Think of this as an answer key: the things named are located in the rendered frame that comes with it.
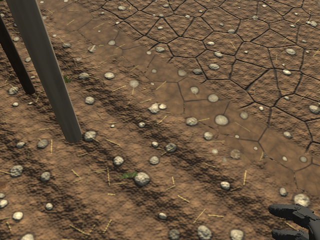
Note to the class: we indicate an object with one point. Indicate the right robot hand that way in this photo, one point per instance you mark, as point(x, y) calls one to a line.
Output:
point(300, 215)

